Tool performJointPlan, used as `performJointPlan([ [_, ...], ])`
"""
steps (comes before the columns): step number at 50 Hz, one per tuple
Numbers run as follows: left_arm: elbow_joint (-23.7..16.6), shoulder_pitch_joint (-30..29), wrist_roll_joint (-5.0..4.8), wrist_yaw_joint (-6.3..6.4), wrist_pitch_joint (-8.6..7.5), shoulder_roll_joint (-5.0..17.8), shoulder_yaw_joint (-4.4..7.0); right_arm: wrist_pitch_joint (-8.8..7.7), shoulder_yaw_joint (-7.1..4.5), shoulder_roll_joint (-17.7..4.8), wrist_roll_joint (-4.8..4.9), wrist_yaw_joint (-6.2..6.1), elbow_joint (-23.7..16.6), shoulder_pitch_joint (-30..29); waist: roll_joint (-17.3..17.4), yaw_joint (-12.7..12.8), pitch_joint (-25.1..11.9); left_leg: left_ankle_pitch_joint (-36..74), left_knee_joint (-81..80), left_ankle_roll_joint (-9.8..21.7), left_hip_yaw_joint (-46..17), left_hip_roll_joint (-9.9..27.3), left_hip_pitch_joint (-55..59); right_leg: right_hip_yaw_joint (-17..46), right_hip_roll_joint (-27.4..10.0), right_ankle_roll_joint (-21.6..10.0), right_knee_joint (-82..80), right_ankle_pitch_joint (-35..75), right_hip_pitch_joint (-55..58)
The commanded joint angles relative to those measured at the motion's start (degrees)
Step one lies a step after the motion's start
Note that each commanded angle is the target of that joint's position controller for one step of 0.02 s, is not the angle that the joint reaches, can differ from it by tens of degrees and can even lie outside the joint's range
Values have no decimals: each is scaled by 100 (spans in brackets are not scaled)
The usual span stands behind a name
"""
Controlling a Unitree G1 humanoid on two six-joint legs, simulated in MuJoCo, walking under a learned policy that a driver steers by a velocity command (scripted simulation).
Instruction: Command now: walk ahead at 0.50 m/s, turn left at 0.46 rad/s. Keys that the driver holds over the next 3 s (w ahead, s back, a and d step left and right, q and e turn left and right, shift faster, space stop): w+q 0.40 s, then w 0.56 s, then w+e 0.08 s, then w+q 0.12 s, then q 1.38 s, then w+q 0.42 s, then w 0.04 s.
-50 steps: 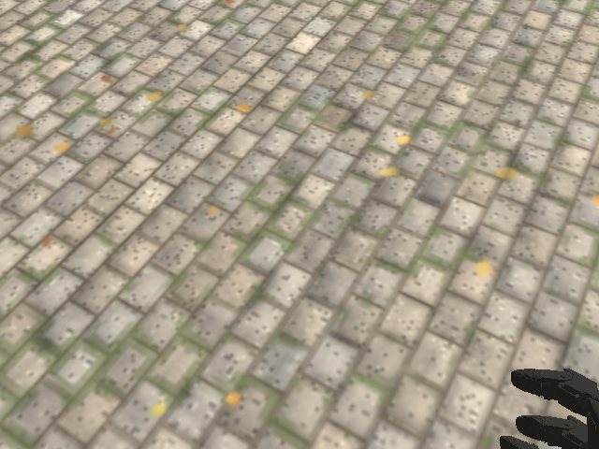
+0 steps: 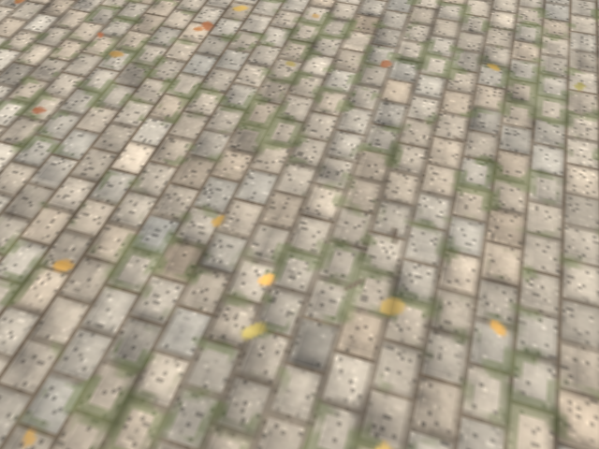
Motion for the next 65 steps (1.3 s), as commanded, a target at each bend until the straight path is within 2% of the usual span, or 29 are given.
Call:
performJointPlan([
  [1, -257, -37, -46, 129, 108, 1146, 302, -58, -212, -664, -3, 71, -628, -229, -718, -250, -120, -893, 21, 332, 476, -422, 187, 182, -1838, -535, 1061, 6343, 293],
  [3, -324, -190, -57, 206, 161, 1133, 266, -16, -509, -1200, 21, -35, -340, 1286, -552, -1132, -968, -631, -427, 745, 334, -720, 2504, -35, -1517, -218, 3265, 6257, -666],
  [4, -553, 257, 84, 168, 47, 629, 93, 32, -697, -1849, 7, -155, -261, 1928, 612, -1054, -1680, -710, -383, 1544, -1963, 665, 4801, -12, -888, 136, 5418, 3035, -2911],
  [5, -656, 334, 105, 52, -173, 322, -64, -25, -634, -1801, 49, -147, -392, 1768, 990, -801, -2408, -1449, -1321, 2394, -4810, 1600, 5934, 1131, 193, 314, 6811, -1275, -4523],
  [6, -773, -307, -126, -63, -357, 801, 53, -56, -512, -1378, 4, -145, -409, 1732, 460, -1123, -2050, -1734, -1641, 2071, -4324, 1476, 5780, 1816, -209, 168, 6983, -1024, -5171],
  [7, -924, -653, -232, -100, -456, 836, 36, -82, -460, -1184, -3, -157, -426, 1466, 141, -1010, -1296, -1532, -1712, 1817, -3509, 1271, 5003, 1720, -473, 59, 6575, -530, -5295],
  [8, -923, -732, -120, -70, -490, 778, 34, -86, -416, -1059, 10, -160, -476, 1082, -297, -721, -741, -955, -1786, 1633, -2911, 1018, 4096, 1636, -703, 75, 5952, -195, -5099],
  [10, -887, -587, 55, -42, -387, 832, 103, -82, -331, -843, -77, -202, -649, 648, -84, -368, -401, -13, -2032, 1556, -2337, 690, 3017, 1603, -904, 228, 5356, 175, -4405],
  [13, -893, -498, 108, -10, -227, 617, 49, -97, -381, -1012, -58, -292, -631, 601, -1, -238, -276, 741, -2196, 1574, -1801, 472, 2255, 1384, -879, 552, 4588, 516, -4132],
  [17, -1108, -1398, 90, -18, -234, 344, -74, -25, -434, -1173, 9, -406, -495, 864, 191, -591, -162, 215, -2053, 1152, -1313, 1, 1804, 1249, -544, 705, 2697, 2130, -3638],
  [22, -1200, -1773, -36, -143, -346, 603, 14, 56, -415, -1091, 40, -448, -301, 1285, 380, -748, -255, -586, -1534, 942, -1996, 374, 2517, 1494, -404, 521, 1717, 2443, -3356],
  [24, -1140, -1523, -24, -173, -397, 705, 74, 64, -410, -1052, 1, -448, -256, 1264, 510, -592, -237, -396, -1235, 849, -2211, 571, 2794, 1462, -454, 287, 1638, 2043, -3150],
  [26, -936, -626, 61, -128, -447, 922, 210, 65, -316, -789, -53, -409, -284, 1217, 398, -115, -714, 334, -120, 591, -1936, 164, 2669, 1421, -566, -93, 1433, 1880, -1790],
  [27, -882, 154, 135, -100, -451, 1256, 284, 47, -192, -486, -161, -397, -367, 1489, -386, 72, -1562, -771, 1507, 366, -1530, -264, 1887, 2517, -1533, -529, 1596, 1778, -271],
  [28, -559, 646, 105, -168, -367, 1624, 414, -21, -113, -251, 54, -389, -401, 2250, -2338, -187, -2001, -3252, 3280, -12, -940, -990, -45, 5261, -2523, -1444, 755, 103, 1112],
  [29, -619, 592, -55, -201, -359, 1069, 284, -38, -204, -825, 111, -402, -290, 1965, -1506, 18, -1514, -3228, 3897, -30, -1266, -659, -737, 5670, -2515, -1331, 400, -1277, 903],
  [30, -649, 294, -54, -176, -330, 794, 201, -40, -274, -1063, 96, -398, -412, 1238, -934, 136, -800, -2700, 3993, -15, -1147, -457, -936, 4801, -2313, -1114, 353, -1096, 263],
  [31, -691, 24, 19, -166, -299, 725, 152, -45, -255, -1006, 12, -406, -515, 830, -534, 63, -456, -2333, 3834, -20, -920, -256, -804, 4117, -2065, -1021, 301, -349, -365],
  [35, -563, -170, 28, -135, -309, 497, 57, -74, -212, -620, -43, -332, -538, 798, -817, -270, -251, -1785, 2809, -97, -617, 158, -230, 2890, -1540, -1046, -67, 1381, -1234],
  [40, -338, 28, -53, -82, -250, 845, 140, -105, -74, -334, -97, -289, -723, 37, -634, -90, -73, -747, 1103, -271, -353, 223, -238, 2128, -1473, -1095, -378, 2111, -1336],
  [48, 91, 568, -148, -43, -56, 1036, 176, -211, -102, -464, -2, -114, -1000, -945, -687, 98, 158, -227, -438, -47, -187, -75, 311, 1848, -1726, -813, -39, 2507, -747],
  [51, 111, 435, -151, -5, 22, 1046, 159, -250, -331, -875, -66, -164, -683, 246, -589, -648, -533, -380, -879, 273, -4, -328, 2303, 1661, -1399, -532, 1409, 4038, -996],
  [52, -35, 340, -47, -3, 1, 780, 42, -239, -460, -1243, -145, -235, -496, 1270, -256, -1100, -1341, -306, -636, 589, -746, 451, 3968, 1458, -1094, -318, 2886, 3108, -1971],
  [53, -200, 962, -2, -5, -102, 138, -156, -175, -579, -1815, -188, -263, -365, 1766, 1222, -880, -2165, -1057, -947, 1432, -3165, 1856, 5872, 1078, -161, 101, 5015, -34, -4072],
  [54, -127, 803, -96, -30, -203, 553, -69, -150, -460, -1339, -94, -241, -287, 1923, 1159, -1044, -2310, -1983, -1588, 1633, -4250, 1894, 5805, 1762, -157, 117, 5842, -1275, -4792],
  [55, -277, 332, -206, -66, -269, 912, 42, -152, -360, -1114, -51, -232, -296, 1484, 816, -944, -1360, -2130, -1733, 1414, -3509, 1657, 5128, 1699, -481, 70, 6049, -894, -5251],
  [58, -385, -148, 1, -44, -271, 767, 57, -157, -232, -723, -140, -183, -404, 625, 303, -443, -359, -671, -2151, 1213, -2190, 969, 3186, 1470, -994, 147, 5235, 218, -4639],
  [62, -451, -207, 98, -3, -135, 423, -18, -185, -319, -937, -124, -259, -311, 465, 212, -140, -275, 2233, -2170, 1323, -1285, 736, 2280, 1271, -801, 504, 4163, 499, -3875],
  [65, -616, -836, 101, -4, -102, 322, -78, -78, -429, -1200, -58, -371, -196, 671, 238, -327, -346, 2363, -1958, 1074, -930, 458, 2039, 1234, -520, 546, 2980, 1582, -3438],
])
